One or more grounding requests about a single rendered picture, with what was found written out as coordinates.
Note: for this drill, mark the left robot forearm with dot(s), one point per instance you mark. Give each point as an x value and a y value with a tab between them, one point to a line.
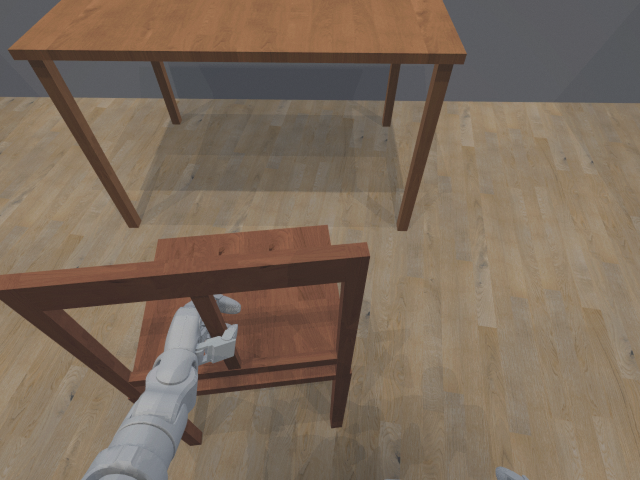
147	440

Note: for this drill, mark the robot left hand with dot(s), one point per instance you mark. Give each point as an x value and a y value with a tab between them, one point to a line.
187	330

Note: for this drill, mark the table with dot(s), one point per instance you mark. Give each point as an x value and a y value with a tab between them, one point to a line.
391	32

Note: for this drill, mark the chair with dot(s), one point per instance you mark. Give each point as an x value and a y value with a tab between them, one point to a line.
293	328

